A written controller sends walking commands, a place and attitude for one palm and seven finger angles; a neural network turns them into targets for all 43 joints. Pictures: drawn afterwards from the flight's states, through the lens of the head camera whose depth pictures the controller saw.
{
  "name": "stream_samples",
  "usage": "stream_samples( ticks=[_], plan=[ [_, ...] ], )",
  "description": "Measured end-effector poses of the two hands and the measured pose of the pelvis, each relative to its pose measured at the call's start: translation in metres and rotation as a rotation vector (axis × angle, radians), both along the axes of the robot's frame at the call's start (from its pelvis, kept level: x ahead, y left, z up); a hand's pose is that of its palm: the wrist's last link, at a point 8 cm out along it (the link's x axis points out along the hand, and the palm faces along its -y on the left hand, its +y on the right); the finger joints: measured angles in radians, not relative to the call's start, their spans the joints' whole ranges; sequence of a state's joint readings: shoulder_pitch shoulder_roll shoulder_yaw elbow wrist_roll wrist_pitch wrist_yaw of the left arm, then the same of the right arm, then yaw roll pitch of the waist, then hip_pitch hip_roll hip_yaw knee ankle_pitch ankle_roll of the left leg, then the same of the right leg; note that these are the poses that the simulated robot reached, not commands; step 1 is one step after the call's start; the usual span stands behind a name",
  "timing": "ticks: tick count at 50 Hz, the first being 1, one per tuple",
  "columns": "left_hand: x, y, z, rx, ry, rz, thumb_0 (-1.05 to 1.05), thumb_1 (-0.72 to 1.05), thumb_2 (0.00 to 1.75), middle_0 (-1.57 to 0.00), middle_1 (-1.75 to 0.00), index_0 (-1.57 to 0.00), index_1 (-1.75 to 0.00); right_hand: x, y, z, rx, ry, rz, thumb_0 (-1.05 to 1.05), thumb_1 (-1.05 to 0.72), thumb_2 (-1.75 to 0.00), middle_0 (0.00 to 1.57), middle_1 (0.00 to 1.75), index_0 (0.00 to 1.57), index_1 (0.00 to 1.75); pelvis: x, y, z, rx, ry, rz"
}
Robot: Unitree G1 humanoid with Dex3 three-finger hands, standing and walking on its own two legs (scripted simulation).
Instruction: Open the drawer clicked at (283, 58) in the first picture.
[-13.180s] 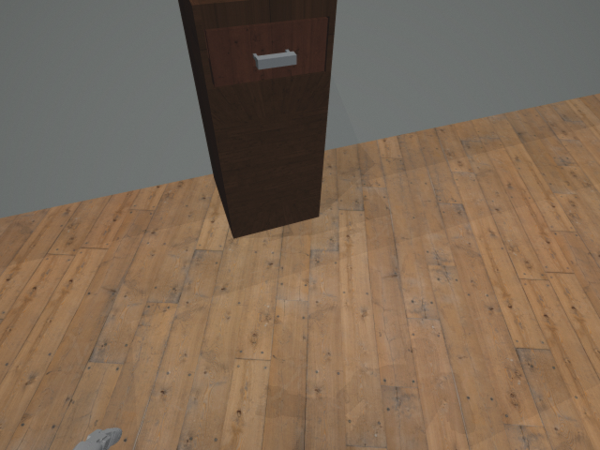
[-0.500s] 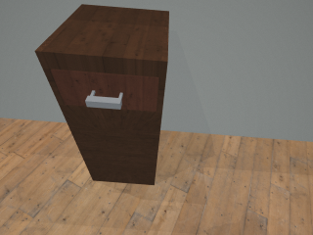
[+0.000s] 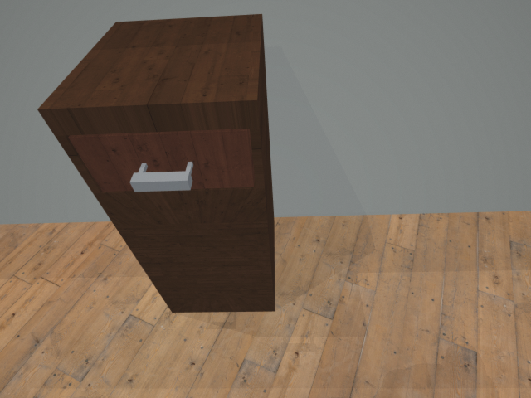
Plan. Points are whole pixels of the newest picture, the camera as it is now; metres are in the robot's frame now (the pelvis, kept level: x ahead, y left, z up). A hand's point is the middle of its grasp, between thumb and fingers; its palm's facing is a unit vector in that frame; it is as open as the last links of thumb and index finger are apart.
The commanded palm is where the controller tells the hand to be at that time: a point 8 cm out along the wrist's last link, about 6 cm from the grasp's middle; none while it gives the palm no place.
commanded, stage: come to a stop and stand still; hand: left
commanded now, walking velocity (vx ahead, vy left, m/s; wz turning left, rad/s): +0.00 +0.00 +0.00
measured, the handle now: (164, 173) +0.53 +0.25 +0.02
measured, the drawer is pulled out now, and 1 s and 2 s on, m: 0.00 0.00 0.00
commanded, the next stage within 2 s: look again from close up in 0.70 s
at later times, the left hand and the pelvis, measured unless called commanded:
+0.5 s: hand out of the picture +0.01 +0.12 -0.17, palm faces +0.05 -0.98 -0.21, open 7.3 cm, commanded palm none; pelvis +0.02 -0.05 +0.00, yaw +2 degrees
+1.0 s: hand out of the picture +0.00 +0.12 -0.17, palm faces +0.08 -0.98 -0.19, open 7.3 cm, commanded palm none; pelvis +0.01 -0.05 +0.01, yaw +3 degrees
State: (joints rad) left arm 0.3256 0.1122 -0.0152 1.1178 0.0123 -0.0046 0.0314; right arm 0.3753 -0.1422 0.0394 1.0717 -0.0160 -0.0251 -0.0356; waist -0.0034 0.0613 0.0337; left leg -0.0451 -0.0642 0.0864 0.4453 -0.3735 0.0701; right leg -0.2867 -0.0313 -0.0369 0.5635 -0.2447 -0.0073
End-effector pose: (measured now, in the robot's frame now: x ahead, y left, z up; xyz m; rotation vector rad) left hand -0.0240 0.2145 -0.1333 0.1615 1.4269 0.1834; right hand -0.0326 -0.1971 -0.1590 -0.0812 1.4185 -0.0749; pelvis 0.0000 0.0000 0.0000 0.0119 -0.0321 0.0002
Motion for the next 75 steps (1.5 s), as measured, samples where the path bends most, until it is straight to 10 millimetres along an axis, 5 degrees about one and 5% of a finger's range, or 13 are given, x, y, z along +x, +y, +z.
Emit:
stream_samples(
  ticks=[13, 25, 54, 75],
  plan=[
    [0.018, -0.032, -0.003, -0.011, 0.018, 0.006, 0.02, 0.93, 0.9, -0.2, -0.3, -0.2, -0.3, 0.007, -0.038, 0.004, -0.038, 0.063, -0.004, 0.01, -0.91, -0.9, 0.2, 0.29, 0.2, 0.3, 0.015, -0.029, 0.001, -0.002, 0.01, 0.015],
    [0.025, -0.043, -0.003, -0.007, -0.003, 0.023, 0.02, 0.94, 0.9, -0.2, -0.3, -0.2, -0.3, 0.024, -0.053, 0.007, -0.039, 0.052, 0.017, 0.01, -0.91, -0.9, 0.2, 0.29, 0.2, 0.3, 0.018, -0.046, 0.003, -0.009, 0.017, 0.033],
    [0.011, -0.049, -0.005, -0.033, -0.001, 0.054, 0.01, 0.93, 0.9, -0.2, -0.3, -0.2, -0.3, -0.001, -0.048, 0.015, -0.037, 0.098, 0.016, 0.01, -0.91, -0.9, 0.2, 0.29, 0.2, 0.3, 0.014, -0.047, 0.006, -0.015, 0.017, 0.046],
    [0.003, -0.048, -0.008, -0.046, 0.009, 0.073, 0.02, 0.93, 0.9, -0.2, -0.3, -0.2, -0.3, 0.007, -0.036, 0.013, -0.035, 0.079, 0.02, 0.01, -0.91, -0.9, 0.2, 0.29, 0.2, 0.3, 0.014, -0.039, 0.004, -0.014, 0.017, 0.046]
  ],
)
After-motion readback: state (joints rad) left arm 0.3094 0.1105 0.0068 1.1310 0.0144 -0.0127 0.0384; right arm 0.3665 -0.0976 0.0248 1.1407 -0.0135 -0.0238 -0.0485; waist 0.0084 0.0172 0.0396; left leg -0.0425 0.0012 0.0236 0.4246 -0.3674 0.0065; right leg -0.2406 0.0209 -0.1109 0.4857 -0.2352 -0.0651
